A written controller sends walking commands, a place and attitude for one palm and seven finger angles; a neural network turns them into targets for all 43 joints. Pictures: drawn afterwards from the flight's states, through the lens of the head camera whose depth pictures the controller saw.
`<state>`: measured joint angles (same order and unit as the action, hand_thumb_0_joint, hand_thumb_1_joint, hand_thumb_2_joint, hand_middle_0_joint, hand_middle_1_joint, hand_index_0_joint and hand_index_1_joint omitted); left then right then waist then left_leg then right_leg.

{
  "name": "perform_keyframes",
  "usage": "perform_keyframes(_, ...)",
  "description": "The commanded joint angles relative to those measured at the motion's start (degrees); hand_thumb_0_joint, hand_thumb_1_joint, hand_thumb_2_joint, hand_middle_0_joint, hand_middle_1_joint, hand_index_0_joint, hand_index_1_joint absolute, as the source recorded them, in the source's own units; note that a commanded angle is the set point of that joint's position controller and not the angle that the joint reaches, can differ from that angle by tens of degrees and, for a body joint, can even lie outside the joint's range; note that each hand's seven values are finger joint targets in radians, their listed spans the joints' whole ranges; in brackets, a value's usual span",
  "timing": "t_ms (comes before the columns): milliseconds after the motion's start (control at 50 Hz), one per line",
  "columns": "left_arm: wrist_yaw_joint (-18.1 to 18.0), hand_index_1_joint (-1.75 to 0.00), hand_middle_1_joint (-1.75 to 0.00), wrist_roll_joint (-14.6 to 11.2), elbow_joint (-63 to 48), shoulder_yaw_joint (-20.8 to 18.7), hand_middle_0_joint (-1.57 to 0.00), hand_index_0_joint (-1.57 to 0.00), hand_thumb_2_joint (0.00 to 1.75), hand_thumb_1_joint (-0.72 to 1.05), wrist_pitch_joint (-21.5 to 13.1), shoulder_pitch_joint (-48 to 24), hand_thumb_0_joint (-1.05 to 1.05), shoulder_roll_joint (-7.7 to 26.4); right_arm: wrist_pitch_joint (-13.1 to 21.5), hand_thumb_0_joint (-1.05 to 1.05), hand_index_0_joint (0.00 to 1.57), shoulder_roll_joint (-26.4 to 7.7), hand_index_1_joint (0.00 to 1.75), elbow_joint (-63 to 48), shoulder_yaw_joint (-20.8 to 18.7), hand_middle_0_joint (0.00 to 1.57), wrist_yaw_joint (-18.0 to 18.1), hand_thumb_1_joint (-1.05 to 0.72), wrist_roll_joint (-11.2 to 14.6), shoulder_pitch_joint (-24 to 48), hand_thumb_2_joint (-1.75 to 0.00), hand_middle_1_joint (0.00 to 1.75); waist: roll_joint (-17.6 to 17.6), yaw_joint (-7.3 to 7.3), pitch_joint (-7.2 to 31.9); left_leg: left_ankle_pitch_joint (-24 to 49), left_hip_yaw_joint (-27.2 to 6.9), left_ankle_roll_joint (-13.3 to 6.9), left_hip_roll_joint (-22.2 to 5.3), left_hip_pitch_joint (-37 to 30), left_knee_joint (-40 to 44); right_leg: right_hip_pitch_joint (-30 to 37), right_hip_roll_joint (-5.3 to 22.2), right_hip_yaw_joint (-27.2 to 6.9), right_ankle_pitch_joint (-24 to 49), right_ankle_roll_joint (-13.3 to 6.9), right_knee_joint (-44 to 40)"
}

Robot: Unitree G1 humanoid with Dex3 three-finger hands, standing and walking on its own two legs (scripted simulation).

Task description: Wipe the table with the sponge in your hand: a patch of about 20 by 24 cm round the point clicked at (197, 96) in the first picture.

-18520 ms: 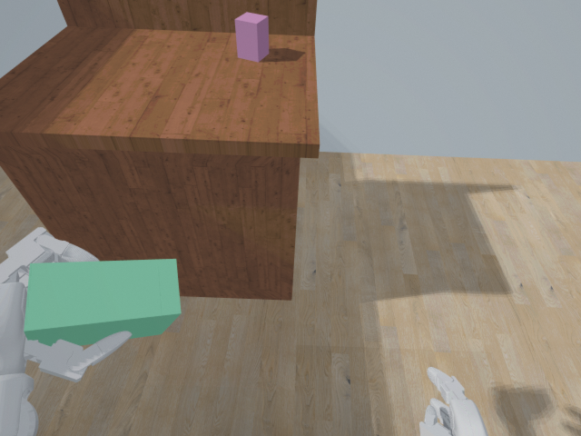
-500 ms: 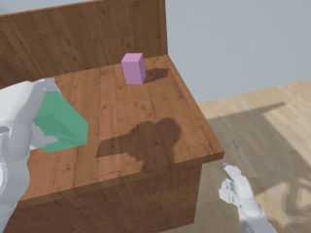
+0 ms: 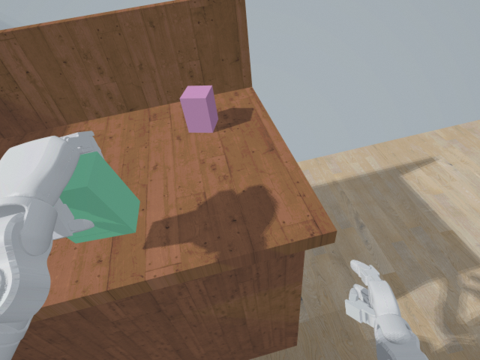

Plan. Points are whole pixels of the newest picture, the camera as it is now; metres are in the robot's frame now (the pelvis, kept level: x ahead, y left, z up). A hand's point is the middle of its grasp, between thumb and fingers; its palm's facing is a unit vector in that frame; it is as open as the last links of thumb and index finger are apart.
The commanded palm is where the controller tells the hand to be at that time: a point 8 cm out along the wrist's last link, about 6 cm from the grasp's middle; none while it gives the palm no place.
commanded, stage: move the sponge above the wiping area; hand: left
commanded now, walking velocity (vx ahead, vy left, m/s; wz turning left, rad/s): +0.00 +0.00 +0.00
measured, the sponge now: (94, 208) +0.25 +0.28 +0.17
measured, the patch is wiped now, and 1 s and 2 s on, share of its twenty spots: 0.00 0.00 0.00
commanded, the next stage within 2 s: none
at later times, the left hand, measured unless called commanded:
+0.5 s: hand (84, 191) +0.26 +0.28 +0.20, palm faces +0.16 -0.04 -0.99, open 10.2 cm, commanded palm +0.21 +0.28 +0.28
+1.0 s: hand (91, 186) +0.28 +0.29 +0.19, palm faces +0.15 -0.06 -0.99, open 10.2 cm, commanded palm +0.23 +0.28 +0.26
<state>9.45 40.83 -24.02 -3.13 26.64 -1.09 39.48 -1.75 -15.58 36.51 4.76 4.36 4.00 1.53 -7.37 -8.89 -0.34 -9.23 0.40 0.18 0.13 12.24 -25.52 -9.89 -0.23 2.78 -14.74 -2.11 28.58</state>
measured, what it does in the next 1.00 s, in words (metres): stands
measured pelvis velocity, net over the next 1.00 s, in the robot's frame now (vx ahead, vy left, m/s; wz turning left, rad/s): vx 0.02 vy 0.00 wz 0.00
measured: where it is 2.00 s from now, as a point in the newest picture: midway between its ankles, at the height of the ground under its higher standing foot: outside the picture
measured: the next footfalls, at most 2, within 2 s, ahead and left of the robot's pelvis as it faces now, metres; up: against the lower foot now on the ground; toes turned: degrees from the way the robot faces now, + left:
none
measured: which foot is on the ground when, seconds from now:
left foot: down 0.00-1.00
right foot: down 0.00-1.00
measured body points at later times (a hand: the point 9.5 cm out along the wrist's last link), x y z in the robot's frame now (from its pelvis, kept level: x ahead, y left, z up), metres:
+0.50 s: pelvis +0.01 -0.01 +0.00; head -0.01 -0.06 +0.44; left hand +0.25 +0.28 +0.25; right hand +0.27 -0.20 -0.07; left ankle +0.05 +0.12 -0.74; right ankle +0.01 -0.09 -0.74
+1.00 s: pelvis +0.02 +0.00 +0.00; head +0.01 -0.05 +0.45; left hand +0.27 +0.29 +0.24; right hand +0.28 -0.18 -0.07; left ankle +0.05 +0.12 -0.74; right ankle +0.01 -0.09 -0.74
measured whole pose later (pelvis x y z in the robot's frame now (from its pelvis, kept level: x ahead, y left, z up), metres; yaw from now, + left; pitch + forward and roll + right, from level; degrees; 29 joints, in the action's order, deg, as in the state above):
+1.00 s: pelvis +0.02 +0.00 +0.00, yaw +0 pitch -3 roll +1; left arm 8.7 44.8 -14.0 0.5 25.9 -4.6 37.1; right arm -1.6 -15.3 37.4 4.4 3.9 3.6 0.9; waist -6.7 -8.0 -0.2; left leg -10.3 0.4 0.2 0.1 11.8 -25.0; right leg -9.2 -0.4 2.5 -15.4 -2.1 27.4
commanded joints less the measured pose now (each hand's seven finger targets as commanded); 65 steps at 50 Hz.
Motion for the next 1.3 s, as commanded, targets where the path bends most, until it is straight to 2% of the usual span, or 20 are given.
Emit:
perform_keyframes(0,-3.7,-1.6,-1.6,2.56,-8.47,-12.15,-1.2,-1.2,1.3,0.1,-1.38,-17.33,0.0,16.77,3.76,0.0,0.2,-4.12,0.3,-10.97,-2.14,0.2,0.5,-0.9,-0.05,14.36,-0.9,0.3,2.49,-0.18,12.19,3.31,-3.08,-1.22,0.85,-4.68,2.35,0.46,1.36,-6.15,2.07,-1.08,-6.27)
perform_keyframes(60,-3.78,-1.6,-1.6,2.34,-8.4,-12.76,-1.2,-1.2,1.3,0.1,-1.06,-17.57,0.0,16.78,4.08,0.0,0.2,-3.76,0.3,-11.18,-1.9,0.2,0.41,-0.9,0.25,17.03,-0.9,0.3,1.5,-0.5,11.04,2.82,-3.22,-1.06,1.09,-4.91,1.84,-0.49,0.85,-8.86,1.08,-1.84,-7.08)
perform_keyframes(140,-3.5,-1.6,-1.6,2.23,-5.6,-13.66,-1.2,-1.2,1.3,0.1,-0.98,-14.4,0.0,17.89,3.21,0.0,0.2,-4.77,0.3,-10.7,-2.61,0.2,0.43,-0.9,-0.11,13.52,-0.9,0.3,3.6,-0.07,11.43,4.83,-2.32,-1.25,0.8,-4.13,1.08,0.57,1.9,-7.47,5.08,-0.83,-6.3)
perform_keyframes(160,-3.28,-1.6,-1.6,2.22,-4.44,-13.45,-1.2,-1.2,1.3,0.1,-0.52,-15.06,0.0,17.08,3.73,0.0,0.2,-4.3,0.3,-10.74,-2.05,0.2,0.32,-0.9,0.42,16.23,-0.9,0.3,2.98,-0.16,9.38,3.85,-2.79,-1.09,1.17,-3.72,1.13,-0.9,0.9,-9.16,3.19,-1.54,-6.93)
perform_keyframes(200,-2.84,-1.6,-1.6,1.92,-3.94,-10.24,-1.2,-1.2,1.3,0.1,-1.17,-15.95,0.0,14.54,3.71,0.0,0.2,-4.51,0.3,-10.64,-2.52,0.2,0.45,-0.9,0.35,13.45,-0.9,0.3,3.57,0.88,10.16,3.28,-2.15,-1.32,0.64,-4.13,1.12,-0.87,1.87,-6.81,3.48,-0.5,-6.82)
perform_keyframes(260,-2.53,-1.6,-1.6,2.62,-4.79,-10.99,-1.2,-1.2,1.3,0.1,-1.17,-16.26,0.0,15.71,4.43,0.0,0.2,-4.19,0.3,-11.09,-2.1,0.2,0.61,-0.9,0.52,16.31,-0.9,0.3,2.17,0.32,10.21,2.86,-2.6,-1.28,1.2,-4.32,0.92,-1.07,1.26,-9.15,2.28,-1.39,-7.01)
perform_keyframes(420,-2.92,-1.6,-1.6,4.56,-2.77,-12.62,-1.2,-1.2,1.3,0.1,-2.48,-17.73,0.0,18.65,4.36,0.0,0.2,-4.95,0.3,-9.98,-2.9,0.2,0.76,-0.9,-0.51,12.65,-0.9,0.3,3.18,0.12,12.59,6.06,-2.39,-1.57,1.31,-4.83,0.81,1.14,1.73,-7.19,6.64,-0.98,-5.99)
perform_keyframes(560,-3.15,-1.6,-1.6,4.24,-1.81,-10.96,-1.2,-1.2,1.3,0.1,-2.16,-17.99,0.0,15.45,4.82,0.0,0.2,-4.05,0.3,-10.13,-2.46,0.2,0.28,-0.9,0.14,15.23,-0.9,0.3,1.96,0.28,11.29,5.6,-2.74,-1.32,1.19,-5.21,1.17,0.14,0.92,-8.45,6.04,-1.73,-6.41)
perform_keyframes(580,-3.1,-1.6,-1.6,4.0,-1.11,-10.15,-1.2,-1.2,1.3,0.1,-2.17,-17.24,0.0,14.96,4.33,0.0,0.2,-4.91,0.3,-9.87,-2.87,0.2,0.31,-0.9,-0.51,12.73,-0.9,0.3,2.99,0.28,12.33,5.82,-2.39,-1.37,0.68,-4.58,1.36,1.49,1.66,-6.12,7.03,-1.33,-5.99)
perform_keyframes(660,-3.01,-1.6,-1.6,4.52,-2.96,-9.69,-1.2,-1.2,1.3,0.1,-1.94,-17.69,0.0,14.31,4.54,0.0,0.2,-4.04,0.3,-10.53,-2.26,0.2,0.11,-0.9,0.23,15.25,-0.9,0.3,1.76,0.44,11.29,5.35,-2.96,-1.33,1.18,-5.13,1.87,0.23,0.59,-7.49,5.7,-1.71,-6.34)
perform_keyframes(680,-2.96,-1.6,-1.6,4.69,-2.31,-7.24,-1.2,-1.2,1.3,0.1,-2.09,-18.71,0.0,12.27,4.3,0.0,0.2,-4.63,0.3,-10.23,-2.7,0.2,0.24,-0.9,-0.41,12.91,-0.9,0.3,2.71,0.86,12.63,5.99,-2.32,-1.47,0.72,-5.15,1.58,1.18,1.49,-5.43,7.35,-1.32,-5.72)
perform_keyframes(740,-3.29,-1.6,-1.6,5.71,-2.64,-8.35,-1.2,-1.2,1.3,0.1,-2.13,-18.52,0.0,13.8,3.77,0.0,0.2,-4.52,0.3,-10.2,-2.84,0.2,0.23,-0.9,-0.38,12.13,-0.9,0.3,4.14,0.85,13.17,7.42,-2.45,-1.65,1.04,-5.87,1.91,1.52,1.2,-5.52,8.77,-0.97,-5.84)
perform_keyframes(860,-4.12,-1.6,-1.6,6.18,-2.04,-9.77,-1.2,-1.2,1.3,0.1,-1.25,-19.83,0.0,14.74,3.91,0.0,0.2,-4.06,0.3,-10.17,-2.2,0.2,-0.03,-0.9,-0.06,14.95,-0.9,0.3,1.34,0.09,12.74,7.7,-3.08,-1.3,1.35,-5.88,2.38,1.78,0.21,-7.28,8.13,-2.23,-6.03)
perform_keyframes(900,-4.0,-1.6,-1.6,6.21,0.83,-7.84,-1.2,-1.2,1.3,0.1,-1.25,-20.44,0.0,13.33,3.5,0.0,0.2,-4.45,0.3,-9.54,-2.61,0.2,0.07,-0.9,-0.28,11.96,-0.9,0.3,3.89,1.05,12.76,7.61,-2.53,-1.4,0.92,-5.64,2.39,1.76,0.9,-5.03,8.44,-1.19,-6.23)
perform_keyframes(960,-3.53,-1.6,-1.6,6.52,-0.44,-7.51,-1.2,-1.2,1.3,0.1,-0.79,-21.07,0.0,12.96,3.65,0.0,0.2,-4.07,0.3,-10.17,-2.14,0.2,-0.06,-0.9,0.08,15.13,-0.9,0.3,1.5,0.54,13.65,8.23,-2.76,-1.36,1.33,-6.35,2.13,2.11,0.36,-6.87,9.34,-2.12,-5.94)
perform_keyframes(1020,-2.63,-1.6,-1.6,6.96,0.68,-4.85,-1.2,-1.2,1.3,0.1,-0.79,-21.13,0.0,11.29,2.97,0.0,0.2,-4.51,0.3,-9.81,-2.57,0.2,-0.06,-0.9,-0.23,12.54,-0.9,0.3,2.74,1.41,13.11,8.07,-2.4,-1.6,1.23,-6.19,2.42,1.62,0.82,-4.51,9.28,-1.16,-6.35)
perform_keyframes(1060,-2.64,-1.6,-1.6,7.49,0.55,-5.74,-1.2,-1.2,1.3,0.1,-0.76,-22.04,0.0,12.01,3.54,0.0,0.2,-4.01,0.3,-10.13,-2.14,0.2,-0.02,-0.9,0.15,14.93,-0.9,0.3,1.69,0.98,13.08,7.43,-2.94,-1.5,1.39,-6.38,2.25,1.31,0.13,-6.65,8.22,-2.15,-6.16)
perform_keyframes(1120,-2.55,-1.6,-1.6,8.31,-0.24,-5.51,-1.2,-1.2,1.3,0.1,-1.31,-20.81,0.0,12.31,3.1,0.0,0.2,-4.53,0.3,-10.02,-2.78,0.2,-0.27,-0.9,-0.5,12.17,-0.9,0.3,2.18,0.86,15.64,10.54,-2.61,-1.78,1.34,-6.91,1.98,3.25,0.73,-4.64,11.97,-1.64,-5.33)
perform_keyframes(1260,-3.78,-1.6,-1.6,7.85,-0.33,-9.07,-1.2,-1.2,1.3,0.1,-1.05,-19.05,0.0,14.22,2.84,0.0,0.2,-4.1,0.3,-10.0,-2.31,0.2,-0.79,-0.9,-0.13,14.26,-0.9,0.3,1.89,0.2,13.93,10.47,-3.16,-1.52,1.57,-6.15,2.11,2.99,-0.19,-6.55,11.42,-2.36,-5.55)
perform_keyframes(1280,-3.74,-1.6,-1.6,7.54,0.71,-6.19,-1.2,-1.2,1.3,0.1,-1.11,-19.95,0.0,11.5,2.58,0.0,0.2,-4.42,0.3,-9.78,-2.59,0.2,-0.67,-0.9,-0.58,12.36,-0.9,0.3,2.35,0.92,14.1,9.98,-2.39,-1.58,1.0,-5.91,2.2,3.07,0.67,-4.18,11.44,-1.77,-5.45)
